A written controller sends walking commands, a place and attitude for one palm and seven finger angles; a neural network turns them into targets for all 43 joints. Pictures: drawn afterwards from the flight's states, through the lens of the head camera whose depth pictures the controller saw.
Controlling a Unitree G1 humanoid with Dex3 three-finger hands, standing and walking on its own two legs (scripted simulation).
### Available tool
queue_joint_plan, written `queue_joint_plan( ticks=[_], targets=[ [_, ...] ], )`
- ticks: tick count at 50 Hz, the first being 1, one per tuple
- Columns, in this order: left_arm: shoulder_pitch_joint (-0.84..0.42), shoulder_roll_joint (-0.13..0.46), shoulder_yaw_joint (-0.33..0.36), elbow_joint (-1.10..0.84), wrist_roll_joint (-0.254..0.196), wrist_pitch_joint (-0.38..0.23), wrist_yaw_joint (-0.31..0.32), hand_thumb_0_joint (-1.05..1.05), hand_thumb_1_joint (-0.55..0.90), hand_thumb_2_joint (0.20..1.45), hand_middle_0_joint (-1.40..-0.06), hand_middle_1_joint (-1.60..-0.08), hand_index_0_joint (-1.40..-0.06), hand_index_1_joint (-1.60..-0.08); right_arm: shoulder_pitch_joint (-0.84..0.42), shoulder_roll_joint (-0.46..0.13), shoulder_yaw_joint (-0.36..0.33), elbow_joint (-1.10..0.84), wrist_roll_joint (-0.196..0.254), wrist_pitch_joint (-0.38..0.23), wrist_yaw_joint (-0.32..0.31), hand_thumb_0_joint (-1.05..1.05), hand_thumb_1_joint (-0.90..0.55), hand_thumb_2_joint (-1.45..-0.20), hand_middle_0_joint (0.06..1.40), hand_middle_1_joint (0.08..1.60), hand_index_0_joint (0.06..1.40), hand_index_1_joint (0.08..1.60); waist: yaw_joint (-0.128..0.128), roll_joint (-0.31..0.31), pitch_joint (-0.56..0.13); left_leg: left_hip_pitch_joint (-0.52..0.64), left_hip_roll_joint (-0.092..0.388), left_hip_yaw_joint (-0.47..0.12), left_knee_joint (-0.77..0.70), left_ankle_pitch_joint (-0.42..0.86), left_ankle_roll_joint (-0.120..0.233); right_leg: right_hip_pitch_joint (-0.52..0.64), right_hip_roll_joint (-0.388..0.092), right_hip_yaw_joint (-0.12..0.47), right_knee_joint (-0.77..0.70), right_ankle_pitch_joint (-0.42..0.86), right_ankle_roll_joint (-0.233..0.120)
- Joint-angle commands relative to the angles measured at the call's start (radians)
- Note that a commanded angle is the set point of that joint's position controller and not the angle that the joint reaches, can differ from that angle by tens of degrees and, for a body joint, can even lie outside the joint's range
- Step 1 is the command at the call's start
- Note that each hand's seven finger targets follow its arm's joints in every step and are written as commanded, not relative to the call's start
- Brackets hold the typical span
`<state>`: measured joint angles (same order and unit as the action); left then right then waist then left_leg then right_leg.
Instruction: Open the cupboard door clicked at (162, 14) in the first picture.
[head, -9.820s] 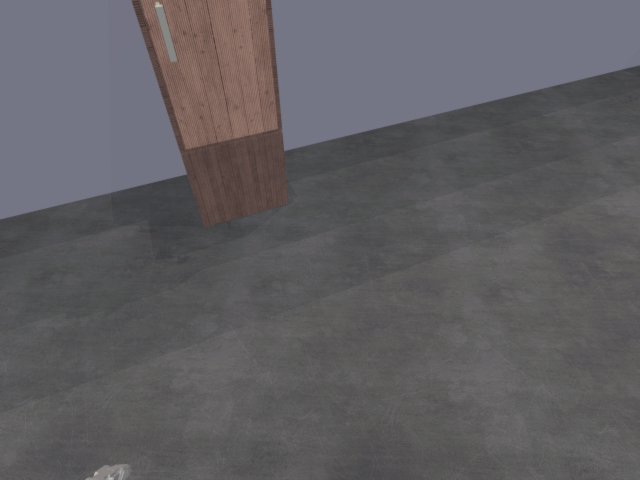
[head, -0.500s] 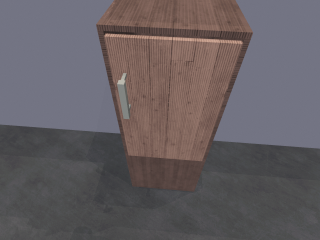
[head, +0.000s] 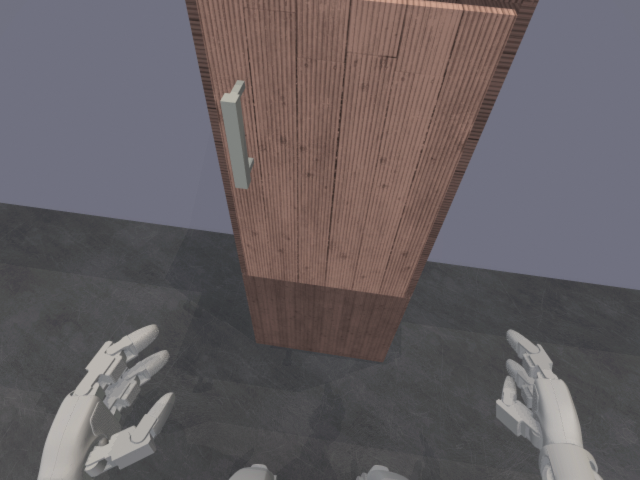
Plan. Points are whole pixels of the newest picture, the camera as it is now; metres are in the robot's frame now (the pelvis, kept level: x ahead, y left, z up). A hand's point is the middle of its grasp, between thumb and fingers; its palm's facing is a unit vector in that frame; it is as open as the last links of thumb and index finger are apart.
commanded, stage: raise the hand with hooked fingers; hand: left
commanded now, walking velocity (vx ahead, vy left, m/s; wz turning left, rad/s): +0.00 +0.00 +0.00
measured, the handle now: (241, 137) +0.54 +0.16 +0.13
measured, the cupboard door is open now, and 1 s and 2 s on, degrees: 0 0 0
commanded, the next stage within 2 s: move the hooked fingers beside the handle in 1.62 s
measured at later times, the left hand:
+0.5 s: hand (108, 342) +0.24 +0.25 +0.08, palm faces -0.03 -1.00 -0.07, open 12.0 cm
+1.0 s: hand (56, 271) +0.29 +0.30 +0.13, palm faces -0.01 -1.00 -0.04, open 13.9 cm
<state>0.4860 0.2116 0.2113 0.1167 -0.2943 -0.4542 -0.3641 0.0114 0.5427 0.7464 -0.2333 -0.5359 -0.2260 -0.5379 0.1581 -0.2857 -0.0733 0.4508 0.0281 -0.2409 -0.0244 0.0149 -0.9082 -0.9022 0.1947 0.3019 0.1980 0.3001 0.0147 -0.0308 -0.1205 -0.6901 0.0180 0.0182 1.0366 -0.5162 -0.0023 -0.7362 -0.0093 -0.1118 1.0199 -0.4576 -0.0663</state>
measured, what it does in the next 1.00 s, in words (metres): stands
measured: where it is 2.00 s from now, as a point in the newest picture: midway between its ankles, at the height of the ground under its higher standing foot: outside the picture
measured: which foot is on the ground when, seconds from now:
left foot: down 0.00-1.00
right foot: down 0.00-1.00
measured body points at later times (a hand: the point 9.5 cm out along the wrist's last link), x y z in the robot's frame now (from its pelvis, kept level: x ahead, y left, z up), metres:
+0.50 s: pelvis +0.01 +0.02 +0.02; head +0.05 +0.02 +0.47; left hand +0.23 +0.30 +0.09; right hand +0.15 -0.23 -0.06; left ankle +0.00 +0.12 -0.67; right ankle +0.03 -0.08 -0.67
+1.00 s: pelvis +0.01 +0.04 +0.04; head +0.03 +0.04 +0.49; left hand +0.28 +0.36 +0.14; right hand +0.19 -0.19 -0.03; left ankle +0.00 +0.12 -0.67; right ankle +0.03 -0.08 -0.67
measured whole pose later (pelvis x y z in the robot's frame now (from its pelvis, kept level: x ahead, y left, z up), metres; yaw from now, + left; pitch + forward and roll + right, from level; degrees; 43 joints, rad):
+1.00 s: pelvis +0.01 +0.04 +0.04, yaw +0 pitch +5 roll -2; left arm -0.02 0.42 0.40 0.33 -0.35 -0.18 -0.51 -0.01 -0.48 0.31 -0.30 -1.19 -0.29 -1.19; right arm 0.26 -0.26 0.08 0.57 0.04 -0.24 -0.08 0.02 -0.90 -0.90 0.20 0.30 0.20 0.30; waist 0.02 0.03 -0.05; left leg -0.45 -0.01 0.02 0.77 -0.41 0.05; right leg -0.47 -0.01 -0.10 0.71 -0.33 -0.01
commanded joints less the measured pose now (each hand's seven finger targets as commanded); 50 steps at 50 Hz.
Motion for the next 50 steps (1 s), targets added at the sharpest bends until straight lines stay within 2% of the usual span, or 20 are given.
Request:
queue_joint_plan(
  ticks=[1, 3, 5, 7, 9, 11, 14, 18, 19, 21, 23, 25, 29, 31, 34, 36, 37, 43, 44, 50],
  targets=[
    [-0.243, 0.167, 0.057, -0.386, -0.018, -0.135, 0.012, 0.000, 0.317, 0.650, -0.242, -0.675, -0.242, -0.675, 0.053, -0.074, 0.005, -0.073, -0.003, -0.035, -0.024, 0.000, -0.900, -0.900, 0.200, 0.300, 0.200, 0.300, -0.077, 0.101, -0.146, -0.013, -0.022, -0.030, -0.062, 0.255, 0.034, 0.152, -0.004, 0.184, -0.201, 0.184, 0.052],
    [-0.270, 0.168, 0.028, -0.347, -0.019, -0.132, -0.024, 0.000, 0.270, 0.630, -0.245, -0.705, -0.245, -0.705, 0.050, -0.088, 0.016, -0.051, 0.004, -0.052, -0.031, 0.000, -0.900, -0.900, 0.200, 0.300, 0.200, 0.300, -0.090, 0.104, -0.140, -0.014, -0.018, -0.040, -0.061, 0.232, 0.037, 0.125, 0.002, 0.172, -0.209, 0.139, 0.051],
    [-0.287, 0.207, 0.047, -0.293, -0.035, -0.086, -0.071, 0.000, 0.223, 0.610, -0.248, -0.735, -0.248, -0.735, 0.050, -0.099, 0.023, -0.038, 0.012, -0.062, -0.039, 0.000, -0.900, -0.900, 0.200, 0.300, 0.200, 0.300, -0.084, 0.112, -0.151, -0.010, -0.019, -0.044, -0.068, 0.236, 0.039, 0.154, 0.001, 0.177, -0.223, 0.139, 0.050],
    [-0.221, 0.239, 0.103, -0.239, -0.049, -0.018, -0.095, 0.000, 0.177, 0.590, -0.252, -0.765, -0.252, -0.765, 0.040, -0.102, 0.023, -0.043, 0.020, -0.064, -0.045, 0.000, -0.900, -0.900, 0.200, 0.300, 0.200, 0.300, -0.051, 0.068, -0.200, -0.004, -0.023, -0.042, -0.102, 0.250, 0.039, 0.223, -0.008, 0.178, -0.253, 0.137, 0.058],
    [-0.179, 0.261, 0.158, -0.186, -0.077, 0.052, -0.104, 0.000, 0.130, 0.570, -0.255, -0.795, -0.255, -0.795, 0.018, -0.098, 0.028, -0.050, 0.021, -0.059, -0.045, 0.000, -0.900, -0.900, 0.200, 0.300, 0.200, 0.300, -0.012, 0.054, -0.210, 0.004, -0.027, -0.048, -0.132, 0.294, 0.034, 0.288, -0.006, 0.165, -0.255, 0.186, 0.054],
    [-0.161, 0.278, 0.199, -0.195, -0.090, 0.084, -0.090, 0.000, 0.083, 0.550, -0.258, -0.825, -0.258, -0.825, 0.012, -0.088, 0.033, -0.054, 0.020, -0.053, -0.044, 0.000, -0.900, -0.900, 0.200, 0.300, 0.200, 0.300, 0.003, 0.025, -0.223, 0.009, -0.027, -0.044, -0.163, 0.303, 0.031, 0.324, -0.017, 0.158, -0.273, 0.200, 0.063],
    [-0.184, 0.269, 0.213, -0.190, -0.107, 0.087, -0.063, 0.000, 0.013, 0.520, -0.263, -0.870, -0.263, -0.870, 0.001, -0.083, 0.040, -0.059, 0.013, -0.056, -0.042, 0.000, -0.900, -0.900, 0.200, 0.300, 0.200, 0.300, 0.013, 0.006, -0.166, 0.016, -0.026, -0.051, -0.198, 0.316, 0.027, 0.322, -0.009, 0.140, -0.277, 0.214, 0.059],
    [-0.224, 0.245, 0.176, -0.183, -0.091, 0.051, -0.051, 0.000, -0.080, 0.480, -0.270, -0.930, -0.270, -0.930, 0.034, -0.095, 0.040, -0.051, 0.016, -0.070, -0.038, 0.000, -0.900, -0.900, 0.200, 0.300, 0.200, 0.300, -0.012, 0.020, -0.128, 0.054, -0.024, -0.045, -0.242, 0.273, 0.028, 0.272, -0.004, 0.111, -0.296, 0.139, 0.057],
    [-0.251, 0.260, 0.184, -0.178, -0.096, 0.050, -0.056, 0.000, -0.103, 0.470, -0.272, -0.945, -0.272, -0.945, 0.033, -0.100, 0.043, -0.055, 0.013, -0.073, -0.038, 0.000, -0.900, -0.900, 0.200, 0.300, 0.200, 0.300, -0.004, 0.026, -0.117, 0.055, -0.026, -0.047, -0.246, 0.280, 0.027, 0.281, 0.000, 0.113, -0.294, 0.145, 0.049],
    [-0.261, 0.286, 0.195, -0.196, -0.088, 0.041, -0.063, 0.000, -0.150, 0.450, -0.275, -0.975, -0.275, -0.975, 0.057, -0.109, 0.038, -0.049, 0.016, -0.082, -0.038, 0.000, -0.900, -0.900, 0.200, 0.300, 0.200, 0.300, -0.005, 0.058, -0.173, 0.101, -0.025, -0.042, -0.258, 0.305, 0.029, 0.302, -0.002, 0.104, -0.290, 0.190, 0.051],
    [-0.275, 0.291, 0.196, -0.191, -0.087, 0.045, -0.064, 0.000, -0.197, 0.430, -0.278, -1.005, -0.278, -1.005, 0.062, -0.112, 0.038, -0.044, 0.019, -0.087, -0.041, 0.000, -0.900, -0.900, 0.200, 0.300, 0.200, 0.300, -0.011, 0.062, -0.153, 0.119, -0.023, -0.043, -0.275, 0.300, 0.028, 0.291, 0.002, 0.088, -0.296, 0.192, 0.051],
    [-0.326, 0.306, 0.201, -0.175, -0.091, 0.056, -0.070, 0.000, -0.243, 0.410, -0.282, -1.035, -0.282, -1.035, 0.062, -0.121, 0.044, -0.040, 0.020, -0.083, -0.045, 0.000, -0.900, -0.900, 0.200, 0.300, 0.200, 0.300, -0.013, 0.074, -0.121, 0.133, -0.021, -0.048, -0.291, 0.302, 0.027, 0.289, 0.008, 0.079, -0.299, 0.199, 0.043],
    [-0.393, 0.352, 0.230, -0.199, -0.089, 0.071, -0.063, 0.000, -0.337, 0.370, -0.288, -1.095, -0.288, -1.095, 0.066, -0.128, 0.048, -0.039, 0.018, -0.086, -0.052, 0.000, -0.900, -0.900, 0.200, 0.300, 0.200, 0.300, -0.001, 0.132, -0.144, 0.198, -0.019, -0.061, -0.319, 0.359, 0.022, 0.316, 0.015, 0.058, -0.293, 0.258, 0.032],
    [-0.397, 0.347, 0.232, -0.177, -0.090, 0.088, -0.067, 0.000, -0.383, 0.350, -0.292, -1.125, -0.292, -1.125, 0.073, -0.126, 0.047, -0.035, 0.021, -0.082, -0.053, 0.000, -0.900, -0.900, 0.200, 0.300, 0.200, 0.300, -0.006, 0.121, -0.154, 0.226, -0.015, -0.060, -0.331, 0.379, 0.019, 0.324, 0.016, 0.052, -0.305, 0.283, 0.037],
    [-0.464, 0.361, 0.232, -0.124, -0.090, 0.122, -0.079, 0.000, -0.453, 0.320, -0.297, -1.170, -0.297, -1.170, 0.063, -0.133, 0.055, -0.033, 0.024, -0.075, -0.058, 0.000, -0.900, -0.900, 0.200, 0.300, 0.200, 0.300, -0.009, 0.110, -0.090, 0.223, -0.013, -0.067, -0.353, 0.356, 0.017, 0.322, 0.022, 0.049, -0.324, 0.267, 0.032],
    [-0.513, 0.359, 0.225, -0.099, -0.085, 0.147, -0.092, 0.000, -0.500, 0.300, -0.300, -1.200, -0.300, -1.200, 0.061, -0.132, 0.057, -0.031, 0.027, -0.068, -0.063, 0.000, -0.900, -0.900, 0.200, 0.300, 0.200, 0.300, -0.014, 0.127, -0.091, 0.244, -0.012, -0.068, -0.370, 0.340, 0.016, 0.315, 0.021, 0.046, -0.338, 0.256, 0.035],
    [-0.545, 0.371, 0.226, -0.102, -0.080, 0.157, -0.095, 0.000, -0.500, 0.300, -0.300, -1.200, -0.300, -1.200, 0.057, -0.132, 0.061, -0.031, 0.026, -0.068, -0.064, 0.000, -0.900, -0.900, 0.200, 0.300, 0.200, 0.300, -0.013, 0.148, -0.096, 0.256, -0.012, -0.072, -0.378, 0.336, 0.015, 0.319, 0.019, 0.044, -0.341, 0.251, 0.034],
    [-0.647, 0.424, 0.272, -0.017, -0.084, 0.205, -0.131, 0.000, -0.500, 0.300, -0.300, -1.200, -0.300, -1.200, 0.057, -0.134, 0.069, -0.030, 0.025, -0.056, -0.073, 0.000, -0.900, -0.900, 0.200, 0.300, 0.200, 0.300, -0.011, 0.090, -0.114, 0.286, -0.011, -0.075, -0.398, 0.369, 0.015, 0.355, 0.023, 0.046, -0.366, 0.290, 0.033],
    [-0.678, 0.436, 0.271, -0.016, -0.084, 0.209, -0.139, 0.000, -0.500, 0.300, -0.300, -1.200, -0.300, -1.200, 0.055, -0.136, 0.073, -0.028, 0.024, -0.053, -0.073, 0.000, -0.900, -0.900, 0.200, 0.300, 0.200, 0.300, -0.007, 0.117, -0.106, 0.295, -0.013, -0.074, -0.398, 0.381, 0.013, 0.365, 0.026, 0.050, -0.369, 0.298, 0.027],
    [-0.780, 0.474, 0.284, 0.022, -0.079, 0.228, -0.162, 0.000, -0.500, 0.300, -0.300, -1.200, -0.300, -1.200, 0.058, -0.135, 0.078, -0.022, 0.025, -0.046, -0.077, 0.000, -0.900, -0.900, 0.200, 0.300, 0.200, 0.300, -0.012, 0.129, -0.125, 0.337, -0.009, -0.079, -0.421, 0.416, 0.012, 0.380, 0.026, 0.049, -0.390, 0.323, 0.028]
  ],
)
